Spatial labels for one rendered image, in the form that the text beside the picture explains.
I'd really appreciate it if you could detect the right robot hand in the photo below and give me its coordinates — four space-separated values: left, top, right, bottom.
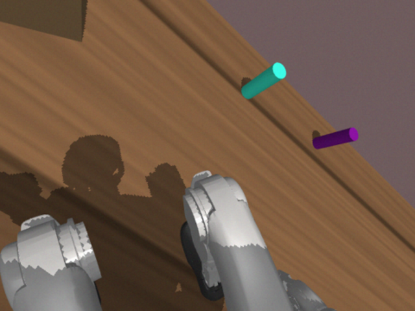
278 270 328 311

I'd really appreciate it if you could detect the right robot foot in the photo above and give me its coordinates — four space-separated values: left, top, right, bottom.
180 221 224 301

